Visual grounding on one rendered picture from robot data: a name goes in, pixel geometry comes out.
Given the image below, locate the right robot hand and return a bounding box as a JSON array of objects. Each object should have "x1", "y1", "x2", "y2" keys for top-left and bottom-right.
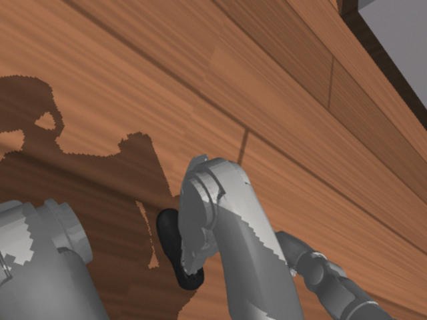
[{"x1": 274, "y1": 231, "x2": 314, "y2": 277}]

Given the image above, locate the right robot foot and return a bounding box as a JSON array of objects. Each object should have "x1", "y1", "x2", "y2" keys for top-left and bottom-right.
[{"x1": 156, "y1": 208, "x2": 204, "y2": 291}]

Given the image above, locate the right robot arm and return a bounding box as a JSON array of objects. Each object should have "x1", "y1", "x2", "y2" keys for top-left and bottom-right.
[{"x1": 296, "y1": 251, "x2": 398, "y2": 320}]

